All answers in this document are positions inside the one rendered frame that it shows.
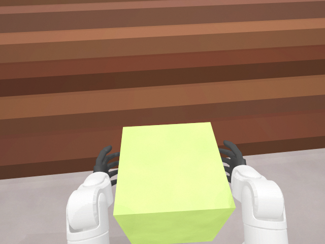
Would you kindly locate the right robot forearm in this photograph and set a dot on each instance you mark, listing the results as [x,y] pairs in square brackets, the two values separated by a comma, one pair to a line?
[263,210]

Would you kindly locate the carton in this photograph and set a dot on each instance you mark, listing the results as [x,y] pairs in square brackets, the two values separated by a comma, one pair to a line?
[171,184]

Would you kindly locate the right robot hand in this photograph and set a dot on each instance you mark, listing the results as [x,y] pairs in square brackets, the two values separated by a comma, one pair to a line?
[235,155]

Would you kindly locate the left robot hand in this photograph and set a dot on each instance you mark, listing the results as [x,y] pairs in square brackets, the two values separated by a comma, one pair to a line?
[102,160]

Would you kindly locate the left robot forearm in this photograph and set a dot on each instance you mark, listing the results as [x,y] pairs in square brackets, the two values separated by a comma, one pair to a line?
[87,211]

